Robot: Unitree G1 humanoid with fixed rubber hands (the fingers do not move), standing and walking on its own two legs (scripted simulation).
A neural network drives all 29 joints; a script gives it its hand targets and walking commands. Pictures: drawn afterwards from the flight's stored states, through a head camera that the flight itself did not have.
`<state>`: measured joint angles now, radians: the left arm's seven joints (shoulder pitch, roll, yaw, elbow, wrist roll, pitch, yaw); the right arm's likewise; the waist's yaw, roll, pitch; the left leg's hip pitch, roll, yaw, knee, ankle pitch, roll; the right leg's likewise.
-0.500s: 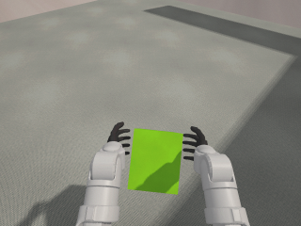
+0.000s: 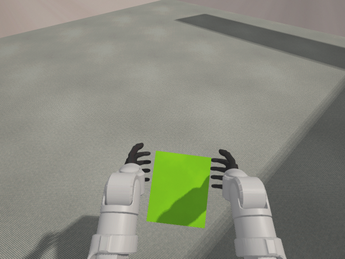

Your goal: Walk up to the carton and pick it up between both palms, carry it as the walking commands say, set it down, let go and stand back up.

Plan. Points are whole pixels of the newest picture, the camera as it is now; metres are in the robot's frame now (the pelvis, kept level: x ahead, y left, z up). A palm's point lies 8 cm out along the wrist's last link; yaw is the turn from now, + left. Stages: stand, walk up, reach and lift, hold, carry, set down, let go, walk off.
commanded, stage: carry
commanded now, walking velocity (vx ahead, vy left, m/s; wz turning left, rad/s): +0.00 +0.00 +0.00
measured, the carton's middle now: (177, 183) +0.37 +0.01 -0.06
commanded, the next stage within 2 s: hold in 0.96 s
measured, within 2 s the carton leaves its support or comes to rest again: neither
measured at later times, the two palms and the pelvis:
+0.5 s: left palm (135, 165) +0.33 +0.10 +0.08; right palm (232, 168) +0.33 -0.13 +0.07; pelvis +0.02 -0.01 +0.00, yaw +0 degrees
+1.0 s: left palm (135, 166) +0.33 +0.11 +0.07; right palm (230, 170) +0.33 -0.12 +0.06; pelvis +0.03 -0.01 +0.00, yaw +0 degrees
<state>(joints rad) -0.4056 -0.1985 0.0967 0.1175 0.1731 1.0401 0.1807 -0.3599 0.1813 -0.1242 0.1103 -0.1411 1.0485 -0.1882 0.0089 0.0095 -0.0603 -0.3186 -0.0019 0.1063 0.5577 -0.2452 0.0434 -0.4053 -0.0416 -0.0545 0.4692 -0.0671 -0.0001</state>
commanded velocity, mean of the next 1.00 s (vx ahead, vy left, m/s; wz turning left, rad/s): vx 0.00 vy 0.00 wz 0.00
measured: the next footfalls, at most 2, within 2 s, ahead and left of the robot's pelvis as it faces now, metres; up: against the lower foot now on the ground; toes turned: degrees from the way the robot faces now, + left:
none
